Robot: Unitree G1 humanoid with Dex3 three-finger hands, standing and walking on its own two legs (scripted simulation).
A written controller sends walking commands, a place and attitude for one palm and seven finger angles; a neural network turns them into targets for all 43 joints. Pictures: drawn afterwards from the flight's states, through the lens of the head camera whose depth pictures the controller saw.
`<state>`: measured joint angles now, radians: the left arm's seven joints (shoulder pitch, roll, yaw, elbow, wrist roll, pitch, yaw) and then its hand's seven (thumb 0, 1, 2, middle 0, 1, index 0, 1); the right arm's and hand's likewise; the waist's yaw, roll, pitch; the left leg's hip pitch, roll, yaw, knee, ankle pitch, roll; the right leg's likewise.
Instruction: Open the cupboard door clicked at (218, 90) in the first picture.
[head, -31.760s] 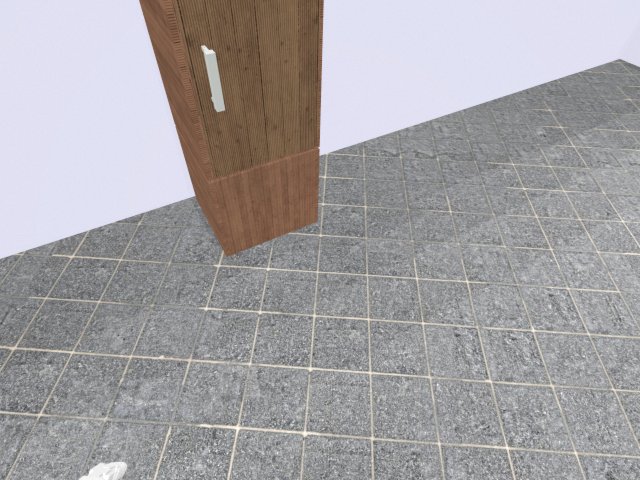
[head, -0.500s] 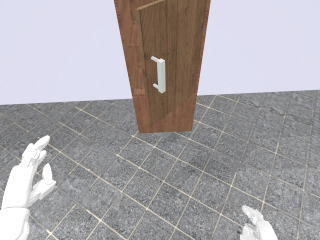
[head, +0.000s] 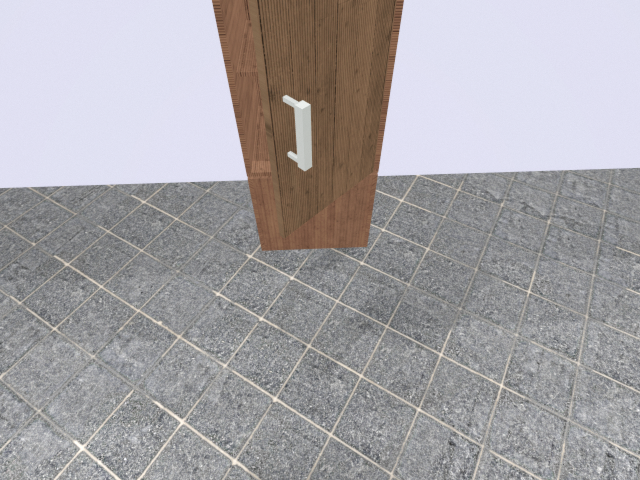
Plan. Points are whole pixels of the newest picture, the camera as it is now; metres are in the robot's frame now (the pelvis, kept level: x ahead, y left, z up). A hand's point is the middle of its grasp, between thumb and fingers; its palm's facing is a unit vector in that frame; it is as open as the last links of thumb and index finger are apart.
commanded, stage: let the arm hang, fingers relaxed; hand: left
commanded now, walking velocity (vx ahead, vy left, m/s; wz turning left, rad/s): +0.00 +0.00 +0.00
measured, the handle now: (296, 133) +0.75 +0.10 -0.02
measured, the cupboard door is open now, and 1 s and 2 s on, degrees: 43 43 43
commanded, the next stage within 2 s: look to check the result in 0.52 s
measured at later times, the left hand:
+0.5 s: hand out of the picture +0.06 +0.17 -0.17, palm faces +0.01 -0.97 -0.22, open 7.4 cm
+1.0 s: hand out of the picture +0.06 +0.19 -0.16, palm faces +0.01 -0.96 -0.29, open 7.4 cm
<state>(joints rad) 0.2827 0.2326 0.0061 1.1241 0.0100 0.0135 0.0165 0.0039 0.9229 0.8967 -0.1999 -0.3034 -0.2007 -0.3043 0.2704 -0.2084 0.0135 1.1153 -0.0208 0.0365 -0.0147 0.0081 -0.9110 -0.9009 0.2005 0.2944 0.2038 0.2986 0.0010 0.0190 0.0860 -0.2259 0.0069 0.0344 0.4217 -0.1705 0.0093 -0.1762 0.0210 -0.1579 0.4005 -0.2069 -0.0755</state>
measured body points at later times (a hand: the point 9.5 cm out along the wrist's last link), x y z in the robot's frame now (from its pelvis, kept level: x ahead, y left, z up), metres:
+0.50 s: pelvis +0.02 -0.01 +0.00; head +0.03 -0.02 +0.45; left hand +0.06 +0.22 -0.15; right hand +0.02 -0.24 -0.16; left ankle +0.04 +0.11 -0.74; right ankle +0.01 -0.07 -0.74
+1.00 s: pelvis +0.03 -0.02 +0.00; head +0.05 -0.03 +0.45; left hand +0.06 +0.24 -0.14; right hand +0.06 -0.27 -0.16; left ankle +0.04 +0.11 -0.74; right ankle +0.01 -0.07 -0.74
